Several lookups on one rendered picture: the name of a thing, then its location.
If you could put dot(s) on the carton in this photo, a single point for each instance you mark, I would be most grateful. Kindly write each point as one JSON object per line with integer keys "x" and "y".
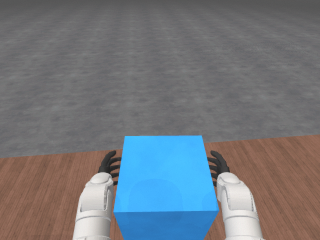
{"x": 165, "y": 189}

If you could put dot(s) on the robot right forearm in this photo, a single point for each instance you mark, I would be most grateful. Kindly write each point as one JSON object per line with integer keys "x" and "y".
{"x": 239, "y": 212}

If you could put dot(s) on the left robot hand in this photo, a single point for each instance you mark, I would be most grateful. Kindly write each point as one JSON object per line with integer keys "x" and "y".
{"x": 106, "y": 168}

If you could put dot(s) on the right robot hand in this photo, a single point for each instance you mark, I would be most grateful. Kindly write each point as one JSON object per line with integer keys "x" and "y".
{"x": 221, "y": 165}

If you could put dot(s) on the robot left forearm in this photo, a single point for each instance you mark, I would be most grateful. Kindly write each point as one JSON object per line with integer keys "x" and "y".
{"x": 94, "y": 211}

